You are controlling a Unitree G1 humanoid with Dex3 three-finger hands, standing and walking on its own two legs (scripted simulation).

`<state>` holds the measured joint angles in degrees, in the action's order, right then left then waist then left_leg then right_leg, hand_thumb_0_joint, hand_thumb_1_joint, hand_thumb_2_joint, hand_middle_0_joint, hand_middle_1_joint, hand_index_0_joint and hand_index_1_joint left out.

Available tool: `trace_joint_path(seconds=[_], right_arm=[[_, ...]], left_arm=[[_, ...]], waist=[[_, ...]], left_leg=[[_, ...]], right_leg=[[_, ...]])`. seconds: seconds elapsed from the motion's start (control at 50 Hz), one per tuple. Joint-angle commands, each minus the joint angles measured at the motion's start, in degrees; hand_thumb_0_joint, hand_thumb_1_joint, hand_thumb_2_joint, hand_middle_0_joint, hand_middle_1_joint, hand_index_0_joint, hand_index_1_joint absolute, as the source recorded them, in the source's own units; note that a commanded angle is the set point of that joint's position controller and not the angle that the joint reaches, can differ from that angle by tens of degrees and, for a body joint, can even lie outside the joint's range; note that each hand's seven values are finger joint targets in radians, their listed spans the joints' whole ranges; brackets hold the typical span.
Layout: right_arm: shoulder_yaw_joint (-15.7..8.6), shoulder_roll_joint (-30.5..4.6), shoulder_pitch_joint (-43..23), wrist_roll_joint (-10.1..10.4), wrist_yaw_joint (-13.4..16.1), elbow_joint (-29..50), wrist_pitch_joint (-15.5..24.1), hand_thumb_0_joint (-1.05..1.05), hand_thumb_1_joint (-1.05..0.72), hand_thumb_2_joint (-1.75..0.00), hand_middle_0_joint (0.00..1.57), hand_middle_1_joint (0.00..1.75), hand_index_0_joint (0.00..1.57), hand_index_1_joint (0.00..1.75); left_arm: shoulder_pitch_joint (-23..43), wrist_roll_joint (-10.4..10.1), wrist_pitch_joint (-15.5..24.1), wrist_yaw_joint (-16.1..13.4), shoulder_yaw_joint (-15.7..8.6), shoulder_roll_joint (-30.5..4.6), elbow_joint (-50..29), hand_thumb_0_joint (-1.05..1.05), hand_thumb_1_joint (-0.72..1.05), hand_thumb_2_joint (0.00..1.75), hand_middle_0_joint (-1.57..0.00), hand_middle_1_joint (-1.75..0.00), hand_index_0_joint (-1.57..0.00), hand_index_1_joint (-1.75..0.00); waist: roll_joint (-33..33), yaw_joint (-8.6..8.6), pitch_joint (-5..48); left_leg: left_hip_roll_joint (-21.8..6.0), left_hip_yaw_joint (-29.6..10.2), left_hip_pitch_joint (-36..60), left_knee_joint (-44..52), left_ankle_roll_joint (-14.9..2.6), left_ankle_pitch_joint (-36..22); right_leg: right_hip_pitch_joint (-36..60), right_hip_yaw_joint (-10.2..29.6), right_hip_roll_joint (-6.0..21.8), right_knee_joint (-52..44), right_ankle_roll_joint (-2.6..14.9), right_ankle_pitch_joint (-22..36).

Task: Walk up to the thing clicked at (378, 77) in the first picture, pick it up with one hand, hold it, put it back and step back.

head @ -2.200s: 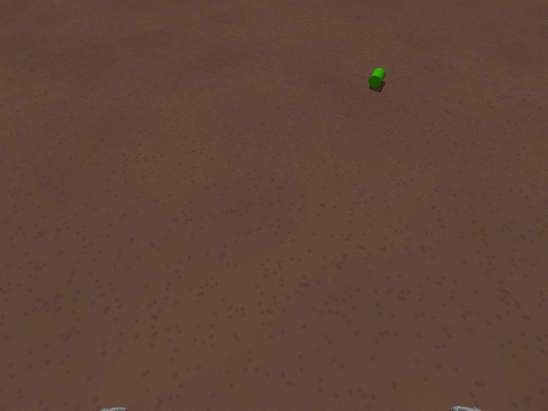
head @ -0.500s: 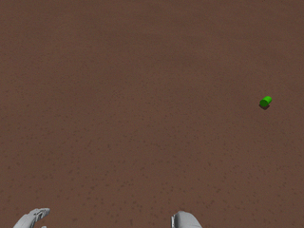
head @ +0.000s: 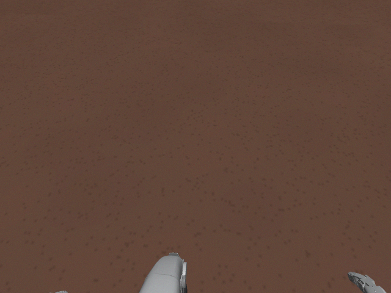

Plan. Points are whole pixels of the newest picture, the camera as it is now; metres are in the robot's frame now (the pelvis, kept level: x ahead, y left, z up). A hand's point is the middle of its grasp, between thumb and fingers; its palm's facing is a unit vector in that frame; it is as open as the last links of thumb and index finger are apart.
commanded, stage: walk up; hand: left
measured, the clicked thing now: out of the picture +1.07 -1.51 -0.73
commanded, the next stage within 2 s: none
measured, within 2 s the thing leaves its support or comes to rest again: neither
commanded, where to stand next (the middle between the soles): +0.88 -1.96 m, yaw +27 degrees
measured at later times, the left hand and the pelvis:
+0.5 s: hand (192, 207) +0.33 +0.07 -0.15, palm faces +0.00 -0.95 -0.30, open 7.4 cm; pelvis +0.20 -0.23 -0.02, yaw +7 degrees
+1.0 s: hand (280, 218) +0.34 -0.18 -0.18, palm faces +0.20 -0.94 -0.28, open 7.4 cm; pelvis +0.37 -0.44 -0.02, yaw +15 degrees
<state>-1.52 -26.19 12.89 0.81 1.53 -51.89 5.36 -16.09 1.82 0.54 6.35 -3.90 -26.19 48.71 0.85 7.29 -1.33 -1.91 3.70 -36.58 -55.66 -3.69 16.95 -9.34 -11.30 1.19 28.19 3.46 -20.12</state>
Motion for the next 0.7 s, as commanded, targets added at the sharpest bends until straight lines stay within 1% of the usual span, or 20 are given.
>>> trace_joint_path(seconds=[0.0,0.04,0.08,0.1,0.12,0.14,0.16,0.22,0.3,0.34,0.42,0.48,0.5,0.52,0.54,0.56,0.58,0.6,0.64,0.68], right_arm=[[-4.29,-12.34,3.33,1.04,0.87,4.62,0.82,0.00,-0.90,-0.90,0.20,0.30,0.20,0.30],[-5.38,-12.15,14.45,1.26,1.65,2.00,0.22,0.00,-0.90,-0.90,0.20,0.30,0.20,0.30],[-6.75,-14.64,24.09,0.65,3.16,0.26,-0.40,0.00,-0.90,-0.90,0.20,0.30,0.20,0.30],[-7.88,-17.72,27.77,0.28,3.99,0.48,-0.56,0.00,-0.90,-0.90,0.20,0.30,0.20,0.30],[-9.35,-22.02,27.94,-0.61,4.99,2.43,-0.52,0.00,-0.90,-0.90,0.20,0.30,0.20,0.30],[-8.95,-21.66,22.73,0.95,5.63,5.76,-0.12,0.00,-0.90,-0.90,0.20,0.30,0.20,0.30],[-8.69,-23.32,17.54,2.69,6.16,6.92,0.27,0.00,-0.90,-0.90,0.20,0.30,0.20,0.30],[-5.90,-17.69,9.55,0.78,5.87,6.38,1.51,0.00,-0.90,-0.90,0.20,0.30,0.20,0.30],[-5.50,-20.50,2.98,-0.44,3.29,5.66,3.49,0.00,-0.90,-0.90,0.20,0.30,0.20,0.30],[-6.09,-22.23,2.21,-1.49,2.67,5.11,3.79,0.00,-0.90,-0.90,0.20,0.30,0.20,0.30],[-7.02,-23.72,5.28,-2.28,2.03,2.79,3.15,0.00,-0.90,-0.90,0.20,0.30,0.20,0.30],[-7.19,-23.32,0.43,-2.01,2.63,2.74,1.38,0.00,-0.90,-0.90,0.20,0.30,0.20,0.30],[-6.43,-20.45,0.31,-2.35,3.05,2.66,0.70,0.00,-0.90,-0.90,0.20,0.30,0.20,0.30],[-4.57,-14.80,3.74,-2.30,3.35,1.89,-0.02,0.00,-0.90,-0.90,0.20,0.30,0.20,0.30],[-2.44,-8.66,6.57,-1.58,3.64,1.60,-0.61,0.00,-0.90,-0.90,0.20,0.30,0.20,0.30],[-3.86,-12.16,9.00,-0.95,4.84,1.93,-0.73,0.00,-0.90,-0.90,0.20,0.30,0.20,0.30],[-4.61,-14.53,8.59,-0.92,5.56,0.13,-0.70,0.00,-0.90,-0.90,0.20,0.30,0.20,0.30],[-4.72,-16.09,6.43,0.46,5.21,-1.47,-0.43,0.00,-0.90,-0.90,0.20,0.30,0.20,0.30],[-4.75,-16.48,8.68,0.89,4.74,-3.81,-0.11,0.00,-0.90,-0.90,0.20,0.30,0.20,0.30],[-3.75,-14.90,11.64,0.01,4.14,-4.71,0.41,0.00,-0.90,-0.90,0.20,0.30,0.20,0.30]], left_arm=[[6.34,0.45,0.39,-0.30,-3.25,-12.52,-8.98,0.00,0.90,0.90,-0.20,-0.30,-0.20,-0.30],[6.77,0.38,-0.13,-0.17,-3.55,-12.94,-10.74,0.00,0.90,0.90,-0.20,-0.30,-0.20,-0.30],[5.58,0.25,-0.12,-0.46,-2.88,-11.30,-12.51,0.00,0.90,0.90,-0.20,-0.30,-0.20,-0.30],[4.07,0.59,0.01,-0.98,-2.39,-10.02,-13.43,0.00,0.90,0.90,-0.20,-0.30,-0.20,-0.30],[1.40,1.59,0.00,-0.99,-2.06,-7.19,-14.07,0.00,0.90,0.90,-0.20,-0.30,-0.20,-0.30],[0.41,1.65,-1.25,-0.94,-2.93,-12.91,-12.83,0.00,0.90,0.90,-0.20,-0.30,-0.20,-0.30],[1.26,1.50,-1.41,-0.90,-4.01,-18.18,-14.09,0.00,0.90,0.90,-0.20,-0.30,-0.20,-0.30],[6.13,0.48,-1.69,-0.23,-4.45,-16.45,-12.63,0.00,0.90,0.90,-0.20,-0.30,-0.20,-0.30],[0.02,0.13,-3.69,2.88,-4.83,-13.32,-11.08,0.00,0.90,0.90,-0.20,-0.30,-0.20,-0.30],[2.66,-0.24,-4.13,3.70,-4.90,-12.19,-11.59,0.00,0.90,0.90,-0.20,-0.30,-0.20,-0.30],[7.07,-0.27,-4.17,3.90,-5.49,-11.80,-12.20,0.00,0.90,0.90,-0.20,-0.30,-0.20,-0.30],[-0.61,0.28,-3.91,2.98,-6.25,-12.76,-10.03,0.00,0.90,0.90,-0.20,-0.30,-0.20,-0.30],[-6.26,0.60,-3.60,2.32,-7.06,-14.10,-7.73,0.00,0.90,0.90,-0.20,-0.30,-0.20,-0.30],[-12.60,1.62,-2.78,1.31,-8.14,-17.51,-5.63,0.00,0.90,0.90,-0.20,-0.30,-0.20,-0.30],[-13.18,2.33,-2.22,0.30,-8.49,-21.32,-6.22,0.00,0.90,0.90,-0.20,-0.30,-0.20,-0.30],[-3.85,1.17,-1.69,-0.77,-8.42,-24.91,-9.30,0.00,0.90,0.90,-0.20,-0.30,-0.20,-0.30],[2.59,-0.33,-1.55,-1.52,-8.87,-25.52,-10.80,0.00,0.90,0.90,-0.20,-0.30,-0.20,-0.30],[4.84,-0.74,-1.55,-1.61,-7.84,-21.89,-11.30,0.00,0.90,0.90,-0.20,-0.30,-0.20,-0.30],[5.67,-0.21,-1.31,-1.83,-6.08,-16.91,-9.64,0.00,0.90,0.90,-0.20,-0.30,-0.20,-0.30],[4.80,-0.33,-0.85,-1.87,-4.91,-12.18,-8.81,0.00,0.90,0.90,-0.20,-0.30,-0.20,-0.30]], waist=[[8.03,-3.88,-0.04],[6.65,-8.41,4.44],[2.84,-13.07,8.85],[-3.65,-15.71,9.87],[-13.68,-15.05,12.59],[-0.56,-12.65,8.90],[-1.90,-11.69,8.52],[5.21,-8.47,1.05],[-8.25,-2.88,-4.10],[-12.96,-3.60,-4.19],[-14.61,-6.81,-1.19],[-13.96,-1.64,4.66],[-5.78,1.30,7.28],[7.21,4.78,9.71],[19.38,5.55,6.31],[21.56,-0.42,6.27],[21.97,-2.97,4.51],[18.49,-4.11,3.41],[16.03,-5.64,1.84],[12.24,-6.41,1.01]], left_leg=[[0.90,4.11,13.29,14.87,0.39,-11.85],[2.50,4.83,28.08,17.17,-0.76,-15.97],[1.38,1.36,44.20,20.24,-3.71,-14.91],[-4.71,-9.69,53.17,23.09,-7.78,-7.79],[-20.81,-36.33,57.46,26.67,-13.92,1.69],[-29.01,-49.13,47.37,36.49,-16.82,15.33],[-32.30,-55.04,47.64,39.82,-19.82,16.75],[-20.91,-29.85,22.32,37.50,-14.34,4.61],[-11.47,-12.53,4.82,40.50,-8.62,16.65],[-9.07,-8.67,3.34,41.04,-7.51,17.31],[-10.04,-8.76,5.86,40.29,-6.69,15.11],[-10.65,-6.63,4.69,30.33,-5.17,12.25],[-7.17,-2.70,3.44,18.24,-4.07,12.48],[-2.23,1.33,-4.58,-0.34,-1.93,15.72],[5.16,-2.13,-17.10,-15.97,0.18,19.36],[2.98,-4.51,-16.56,-21.18,0.67,14.59],[-2.11,-6.93,-13.08,-20.26,0.29,10.75],[-2.47,-8.61,-9.30,-17.36,-0.07,7.54],[-1.86,-7.69,-4.05,-10.32,0.06,5.59],[-0.36,-5.66,-1.75,-3.26,0.43,5.35]], right_leg=[[-6.59,4.86,10.48,-9.35,2.95,20.96],[-10.12,3.87,10.51,0.42,2.76,29.90],[-17.81,2.37,6.82,15.42,-0.34,38.68],[-29.55,3.91,3.68,28.89,-2.79,22.45],[-41.01,7.65,-1.94,45.69,-5.06,-14.88],[-41.16,16.18,0.43,52.77,-6.92,-12.05],[-44.42,22.28,2.18,57.84,-6.53,-9.48],[-33.32,21.40,6.96,51.22,-6.56,-2.02],[-23.63,17.09,7.89,37.40,-4.40,5.50],[-21.42,15.06,7.74,29.00,-4.27,6.07],[-15.18,11.02,7.11,19.89,-3.96,8.25],[-2.65,7.94,4.86,12.26,-3.16,5.78],[3.02,7.00,3.01,6.97,-3.30,3.47],[11.93,10.72,3.65,0.77,-2.94,-0.89],[9.56,27.75,12.78,-7.52,-3.04,-10.11],[7.33,41.17,19.06,-18.77,1.05,-14.19],[1.70,44.58,21.19,-21.85,2.12,-22.39],[-1.81,37.00,17.09,-19.94,0.98,-17.65],[-3.02,23.70,11.77,-11.55,3.01,-2.95],[-0.49,18.52,10.08,-7.38,8.14,10.08]])
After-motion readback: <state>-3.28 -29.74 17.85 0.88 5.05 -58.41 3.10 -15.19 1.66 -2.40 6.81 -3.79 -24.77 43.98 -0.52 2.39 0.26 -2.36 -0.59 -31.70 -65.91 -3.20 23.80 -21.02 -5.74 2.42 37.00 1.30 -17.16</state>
